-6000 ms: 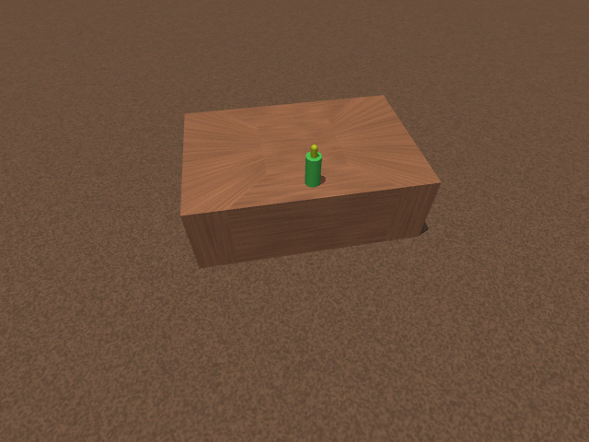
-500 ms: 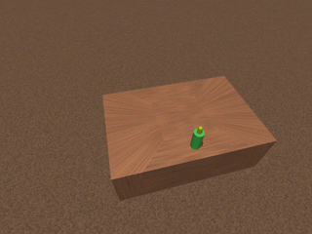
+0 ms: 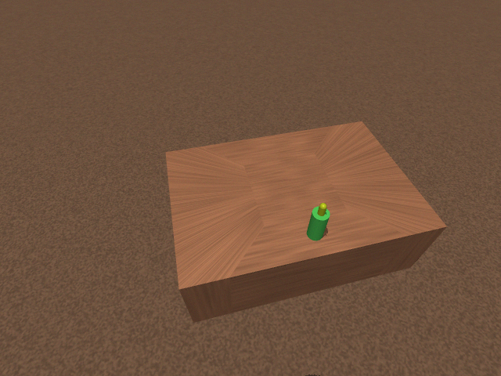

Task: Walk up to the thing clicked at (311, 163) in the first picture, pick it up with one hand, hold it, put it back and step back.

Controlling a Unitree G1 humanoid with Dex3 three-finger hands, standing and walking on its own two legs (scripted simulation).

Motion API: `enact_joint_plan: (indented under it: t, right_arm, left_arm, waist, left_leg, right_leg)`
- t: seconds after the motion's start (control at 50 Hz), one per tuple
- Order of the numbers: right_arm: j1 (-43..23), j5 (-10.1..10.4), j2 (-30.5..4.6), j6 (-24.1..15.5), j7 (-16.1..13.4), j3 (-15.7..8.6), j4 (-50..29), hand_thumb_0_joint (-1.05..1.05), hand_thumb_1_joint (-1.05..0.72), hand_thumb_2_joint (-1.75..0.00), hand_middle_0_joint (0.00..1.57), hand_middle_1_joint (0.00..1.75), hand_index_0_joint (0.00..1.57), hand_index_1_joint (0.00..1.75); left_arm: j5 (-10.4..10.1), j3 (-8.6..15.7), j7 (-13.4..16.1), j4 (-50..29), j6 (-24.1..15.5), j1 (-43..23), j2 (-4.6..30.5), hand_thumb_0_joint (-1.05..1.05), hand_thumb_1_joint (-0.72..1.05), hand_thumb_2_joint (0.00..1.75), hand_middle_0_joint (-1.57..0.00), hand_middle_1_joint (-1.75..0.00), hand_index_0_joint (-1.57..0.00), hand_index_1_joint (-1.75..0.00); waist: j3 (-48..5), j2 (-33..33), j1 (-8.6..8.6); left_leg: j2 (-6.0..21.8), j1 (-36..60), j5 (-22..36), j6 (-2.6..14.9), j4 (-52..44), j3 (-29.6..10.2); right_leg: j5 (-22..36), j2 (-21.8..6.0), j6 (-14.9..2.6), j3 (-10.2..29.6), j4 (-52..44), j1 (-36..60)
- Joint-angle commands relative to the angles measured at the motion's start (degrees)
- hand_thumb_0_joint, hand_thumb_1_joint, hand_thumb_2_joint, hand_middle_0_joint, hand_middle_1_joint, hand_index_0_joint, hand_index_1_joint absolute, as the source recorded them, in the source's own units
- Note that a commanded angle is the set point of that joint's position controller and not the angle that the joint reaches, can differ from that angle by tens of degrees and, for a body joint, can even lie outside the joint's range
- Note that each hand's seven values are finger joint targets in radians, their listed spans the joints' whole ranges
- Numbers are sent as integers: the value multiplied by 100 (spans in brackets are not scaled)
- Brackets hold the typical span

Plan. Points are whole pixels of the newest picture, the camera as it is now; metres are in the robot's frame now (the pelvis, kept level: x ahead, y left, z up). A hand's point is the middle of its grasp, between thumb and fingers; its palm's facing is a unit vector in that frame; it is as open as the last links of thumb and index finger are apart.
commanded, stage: stand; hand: right
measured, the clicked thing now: (318, 220) +0.65 -0.21 -0.37
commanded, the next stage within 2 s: walk up in 0.66 s
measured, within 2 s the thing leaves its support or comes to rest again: neither
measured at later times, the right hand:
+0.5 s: hand out of the picture +0.08 -0.25 -0.16, palm faces -0.03 +0.94 -0.34, open 7.4 cm
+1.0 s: hand out of the picture +0.06 -0.40 -0.17, palm faces -0.07 +0.87 -0.49, open 7.4 cm
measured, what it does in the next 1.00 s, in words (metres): steps on the spot: right foot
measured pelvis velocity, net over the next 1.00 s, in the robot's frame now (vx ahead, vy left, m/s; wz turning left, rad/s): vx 0.04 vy -0.09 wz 0.05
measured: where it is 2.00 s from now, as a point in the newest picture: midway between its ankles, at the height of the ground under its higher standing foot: outside the picture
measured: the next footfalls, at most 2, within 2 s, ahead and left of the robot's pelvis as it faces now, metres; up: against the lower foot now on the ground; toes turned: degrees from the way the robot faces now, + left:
right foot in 0.98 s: +0.13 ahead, -0.24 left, +0.00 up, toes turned +0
left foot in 1.32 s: +0.22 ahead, +0.02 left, +0.00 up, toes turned +11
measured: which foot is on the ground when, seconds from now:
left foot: down 0.00-0.98, up 1.00-1.00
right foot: down 0.00-0.68, up 0.70-0.96, down 0.98-1.00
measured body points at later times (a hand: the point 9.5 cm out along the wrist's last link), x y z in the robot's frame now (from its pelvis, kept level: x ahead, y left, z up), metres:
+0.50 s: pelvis +0.00 +0.00 +0.00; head +0.01 +0.00 +0.45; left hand +0.07 +0.30 -0.13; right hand +0.08 -0.30 -0.13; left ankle +0.02 +0.12 -0.75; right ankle -0.04 -0.13 -0.75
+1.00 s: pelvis +0.04 -0.09 -0.03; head +0.05 -0.09 +0.42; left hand +0.07 +0.27 -0.13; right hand +0.07 -0.45 -0.14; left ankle +0.02 +0.11 -0.74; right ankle +0.09 -0.24 -0.75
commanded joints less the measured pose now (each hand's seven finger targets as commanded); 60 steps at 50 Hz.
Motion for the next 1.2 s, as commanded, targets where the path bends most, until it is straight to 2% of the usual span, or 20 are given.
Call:
enact_joint_plan:
  t: [0.0, 0.24, 0.62, 0.64, 0.66, 0.68, 0.7, 0.72, 0.76, 0.84, 0.9, 0.92, 0.94, 0.96, 0.98, 1.0, 1.02, 1.08, 1.1, 1.18]
  right_arm:
    - [-256, 9, -1207, -98, -92, -246, -363, 0, -90, -90, 20, 30, 20, 30]
    - [-223, 7, -1206, -91, -107, -254, -382, 0, -90, -90, 20, 30, 20, 30]
    - [-223, 9, -1231, -113, -112, -247, -392, 0, -90, -90, 20, 30, 20, 30]
    - [811, 14, -1710, -202, -178, -618, -435, 0, -90, -90, 20, 30, 20, 30]
    - [1423, -42, -2067, -231, -218, -779, -293, 0, -90, -90, 20, 30, 20, 30]
    - [1515, -74, -2203, -267, -270, -887, -318, 0, -90, -90, 20, 30, 20, 30]
    - [1255, -55, -2294, -306, -319, -947, -468, 0, -90, -90, 20, 30, 20, 30]
    - [984, -94, -2246, -358, -332, -964, -658, 0, -90, -90, 20, 30, 20, 30]
    - [652, -139, -2090, -446, -336, -939, -934, 0, -90, -90, 20, 30, 20, 30]
    - [677, -265, -2045, -433, -299, -975, -1272, 0, -90, -90, 20, 30, 20, 30]
    - [204, -264, -2042, -375, -281, -983, -1487, 0, -90, -90, 20, 30, 20, 30]
    - [11, -273, -1908, -327, -297, -958, -1562, 0, -90, -90, 20, 30, 20, 30]
    - [-68, -317, -1590, -270, -359, -880, -1636, 0, -90, -90, 20, 30, 20, 30]
    - [357, -270, -1107, -237, -379, -708, -1682, 0, -90, -90, 20, 30, 20, 30]
    - [657, -119, -1143, -191, -380, -691, -1739, 0, -90, -90, 20, 30, 20, 30]
    - [1068, -48, -1560, -198, -368, -808, -1625, 0, -90, -90, 20, 30, 20, 30]
    - [1230, -9, -1761, -239, -316, -841, -1509, 0, -90, -90, 20, 30, 20, 30]
    - [1626, 47, -1682, -257, -160, -800, -1271, 0, -90, -90, 20, 30, 20, 30]
    - [1668, 22, -1548, -257, -100, -752, -1295, 0, -90, -90, 20, 30, 20, 30]
    - [1160, -58, -1476, -265, 83, -725, -1736, 0, -90, -90, 20, 30, 20, 30]
  left_arm:
    - [-26, 259, 77, -327, -119, -166, 1193, 0, 90, 90, -20, -30, -20, -30]
    - [-12, 265, 89, -360, -120, -150, 1202, 0, 90, 90, -20, -30, -20, -30]
    - [-11, 269, 68, -347, -111, -95, 1183, 0, 90, 90, -20, -30, -20, -30]
    - [208, 756, -130, -761, 5, -215, 1676, 0, 90, 90, -20, -30, -20, -30]
    - [262, 750, -203, -856, 120, -275, 1464, 0, 90, 90, -20, -30, -20, -30]
    - [328, 809, -261, -1010, 221, -384, 1452, 0, 90, 90, -20, -30, -20, -30]
    - [347, 850, -315, -1078, 268, -227, 1463, 0, 90, 90, -20, -30, -20, -30]
    - [314, 857, -374, -1134, 297, -54, 1394, 0, 90, 90, -20, -30, -20, -30]
    - [228, 900, -475, -1196, 300, 199, 1375, 0, 90, 90, -20, -30, -20, -30]
    - [215, 960, -634, -1484, 317, 159, 1328, 0, 90, 90, -20, -30, -20, -30]
    - [177, 1040, -619, -1361, 274, 925, 1371, 0, 90, 90, -20, -30, -20, -30]
    - [177, 1069, -586, -1147, 254, 1548, 1410, 0, 90, 90, -20, -30, -20, -30]
    - [211, 1177, -521, -871, 236, 2362, 1645, 0, 90, 90, -20, -30, -20, -30]
    - [293, 1289, -451, -927, 217, 2683, 2049, 0, 90, 90, -20, -30, -20, -30]
    - [352, 1254, -408, -1468, 192, 1660, 2187, 0, 90, 90, -20, -30, -20, -30]
    - [304, 1218, -393, -1862, 192, 677, 2289, 0, 90, 90, -20, -30, -20, -30]
    - [259, 1150, -393, -2039, 149, 250, 2272, 0, 90, 90, -20, -30, -20, -30]
    - [138, 1047, -332, -1942, 11, 290, 1843, 0, 90, 90, -20, -30, -20, -30]
    - [112, 1042, -307, -1869, -39, 457, 1805, 0, 90, 90, -20, -30, -20, -30]
    - [99, 1011, -238, -1801, -261, 946, 1891, 0, 90, 90, -20, -30, -20, -30]
  waist:
    - [-354, -41, -25]
    - [-587, -4, -32]
    - [-463, 25, 3]
    - [-644, -497, -150]
    - [-447, 187, -364]
    - [12, 300, -411]
    - [110, 224, -236]
    - [233, 260, -67]
    - [62, 556, 156]
    - [134, 1057, 111]
    - [-113, 1014, 604]
    - [-231, 551, 929]
    - [-278, -493, 1309]
    - [-93, -2284, 1443]
    - [255, -2213, 930]
    - [330, -1695, 435]
    - [582, -1419, 188]
    - [627, -850, 34]
    - [640, -742, 80]
    - [649, -317, 240]
  left_leg:
    - [685, 483, 939, 108, -195, -708]
    - [702, 607, 1265, 144, -49, -649]
    - [700, 561, 1110, 132, -158, -691]
    - [703, 961, -808, 516, -1, -1061]
    - [1338, 1399, -2303, 825, -550, -2200]
    - [1898, 1200, -3081, 1123, -894, -3011]
    - [2172, 809, -3210, 1326, -976, -3208]
    - [2150, 473, -3067, 1339, -962, -3114]
    - [1869, 380, -2725, 1254, -822, -2573]
    - [1450, -412, -2216, 1149, -555, -1791]
    - [1068, -1620, -2399, 859, 66, -1147]
    - [689, -2179, -2880, 696, 774, -755]
    - [272, -2988, -3332, 511, 2198, -461]
    - [-520, -3598, -3542, 306, 4169, -44]
    - [-569, -3643, -2898, 73, 5094, -494]
    - [-259, -3088, -2404, 126, 5198, -735]
    - [88, -2852, -2147, 175, 5147, -742]
    - [325, -2341, -1519, 109, 4479, -716]
    - [343, -2319, -1424, 118, 4182, -717]
    - [389, -2304, -1337, 144, 3100, -785]
  right_leg:
    - [905, -697, -173, 472, -340, -434]
    - [1393, -742, -186, 468, -273, -254]
    - [1039, -712, -185, 461, -297, -335]
    - [-1064, -130, -335, -198, 748, -827]
    - [-1917, 15, -335, -166, 1733, -2012]
    - [-1948, -118, -282, 340, 2853, -2817]
    - [-1784, -293, -269, 617, 3436, -3018]
    - [-1579, -489, -303, 784, 3648, -3042]
    - [-1396, -667, -325, 937, 3682, -2927]
    - [-1353, -531, -206, 550, 2967, -2255]
    - [-724, -399, -311, 62, 2078, -650]
    - [-356, -127, -276, -349, 1772, 98]
    - [-638, -20, -230, -237, 1617, 776]
    - [-2403, -767, -370, 1178, 322, 510]
    - [-4128, -1761, -787, 3014, -859, -660]
    - [-4810, -2078, -1060, 3610, -1467, -1267]
    - [-4619, -1999, -1333, 3552, -1398, -1652]
    - [-2999, -1455, -1255, 1917, -648, -1716]
    - [-2638, -1433, -1280, 1685, -474, -1586]
    - [-1882, -1703, -1473, 1523, -470, -1102]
